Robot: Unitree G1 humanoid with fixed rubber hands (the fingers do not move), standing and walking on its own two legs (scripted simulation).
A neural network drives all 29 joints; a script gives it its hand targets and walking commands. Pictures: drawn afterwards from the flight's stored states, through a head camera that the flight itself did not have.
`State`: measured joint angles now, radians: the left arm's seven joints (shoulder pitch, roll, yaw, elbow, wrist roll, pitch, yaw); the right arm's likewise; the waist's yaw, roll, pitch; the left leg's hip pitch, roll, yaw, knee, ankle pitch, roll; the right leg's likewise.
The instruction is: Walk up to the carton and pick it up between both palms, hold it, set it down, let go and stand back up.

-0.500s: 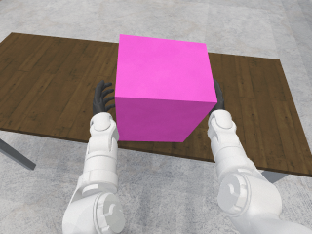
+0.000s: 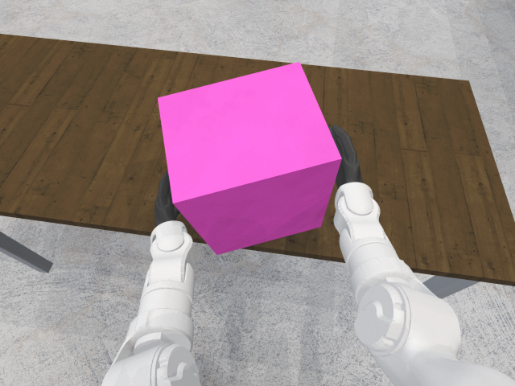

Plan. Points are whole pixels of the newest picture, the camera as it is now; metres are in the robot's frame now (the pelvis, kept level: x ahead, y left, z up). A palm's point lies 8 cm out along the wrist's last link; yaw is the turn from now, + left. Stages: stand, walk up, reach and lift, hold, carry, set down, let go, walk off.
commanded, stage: set down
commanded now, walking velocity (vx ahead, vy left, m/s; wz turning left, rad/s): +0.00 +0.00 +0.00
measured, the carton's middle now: (252, 172) +0.47 +0.03 +0.02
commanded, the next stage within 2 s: none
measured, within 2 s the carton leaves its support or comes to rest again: rests again in 0.98 s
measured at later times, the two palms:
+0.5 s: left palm (181, 180) +0.41 +0.13 +0.07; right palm (375, 173) +0.45 -0.16 +0.05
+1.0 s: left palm (180, 183) +0.41 +0.14 +0.06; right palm (374, 158) +0.47 -0.16 +0.07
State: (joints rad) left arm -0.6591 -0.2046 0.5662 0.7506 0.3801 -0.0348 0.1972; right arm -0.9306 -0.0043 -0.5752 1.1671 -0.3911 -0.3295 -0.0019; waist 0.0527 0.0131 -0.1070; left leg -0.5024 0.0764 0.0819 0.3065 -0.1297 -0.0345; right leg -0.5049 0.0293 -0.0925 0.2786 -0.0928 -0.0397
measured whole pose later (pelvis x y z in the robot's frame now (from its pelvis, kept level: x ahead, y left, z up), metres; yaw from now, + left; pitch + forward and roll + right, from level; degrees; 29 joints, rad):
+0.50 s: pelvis -0.02 +0.00 +0.00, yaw -1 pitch +18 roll +0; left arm -0.83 -0.12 0.30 0.82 0.18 0.00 0.29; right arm -0.99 -0.24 -0.20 1.26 0.03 -0.16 -0.01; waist 0.10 0.02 -0.12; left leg -0.53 0.08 0.10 0.34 -0.13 -0.03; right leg -0.52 0.03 -0.08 0.28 -0.08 -0.05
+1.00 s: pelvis -0.01 +0.00 +0.00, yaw -1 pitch +20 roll -1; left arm -0.81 -0.12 0.24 0.83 0.17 0.06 0.29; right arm -0.99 -0.27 -0.11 1.22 0.11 -0.13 -0.02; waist 0.10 0.01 -0.17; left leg -0.57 0.08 0.08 0.37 -0.15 -0.03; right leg -0.54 0.03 -0.09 0.28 -0.09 -0.04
